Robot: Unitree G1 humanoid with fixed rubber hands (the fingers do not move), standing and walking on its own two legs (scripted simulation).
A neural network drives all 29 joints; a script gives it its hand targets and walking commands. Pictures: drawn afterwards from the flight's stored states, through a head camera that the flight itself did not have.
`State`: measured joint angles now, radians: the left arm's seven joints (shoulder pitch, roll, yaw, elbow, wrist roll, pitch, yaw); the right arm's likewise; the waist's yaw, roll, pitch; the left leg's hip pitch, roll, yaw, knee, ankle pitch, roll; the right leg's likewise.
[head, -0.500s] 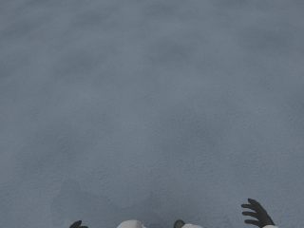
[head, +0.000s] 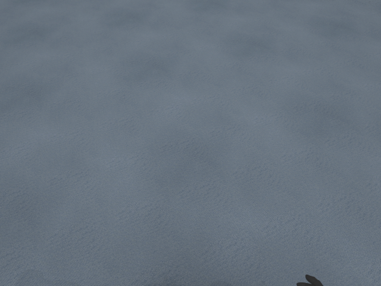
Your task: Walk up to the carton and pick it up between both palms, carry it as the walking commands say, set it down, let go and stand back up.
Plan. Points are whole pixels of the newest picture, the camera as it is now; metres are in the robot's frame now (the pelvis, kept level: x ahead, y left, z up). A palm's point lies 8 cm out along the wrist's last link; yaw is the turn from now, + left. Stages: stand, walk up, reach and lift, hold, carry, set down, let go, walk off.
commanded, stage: walk up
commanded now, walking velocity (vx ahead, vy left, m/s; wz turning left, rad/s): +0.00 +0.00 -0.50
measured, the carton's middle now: out of the picture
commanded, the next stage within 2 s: none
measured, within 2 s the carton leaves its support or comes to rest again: neither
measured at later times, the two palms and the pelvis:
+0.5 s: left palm out of the picture +0.07 +0.24 -0.10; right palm out of the picture +0.11 -0.29 -0.10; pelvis -0.02 -0.02 +0.02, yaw -10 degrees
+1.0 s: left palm out of the picture +0.09 +0.21 -0.13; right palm out of the picture -0.04 -0.27 -0.12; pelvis -0.06 -0.01 +0.00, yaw -24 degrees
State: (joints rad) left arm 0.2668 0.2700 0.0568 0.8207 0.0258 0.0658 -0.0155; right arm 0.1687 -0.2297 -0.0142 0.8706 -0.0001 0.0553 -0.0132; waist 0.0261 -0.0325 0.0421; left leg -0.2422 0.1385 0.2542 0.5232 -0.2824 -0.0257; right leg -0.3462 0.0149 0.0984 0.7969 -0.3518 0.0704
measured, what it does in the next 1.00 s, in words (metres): steps on the spot, turning right: right foot, then left foot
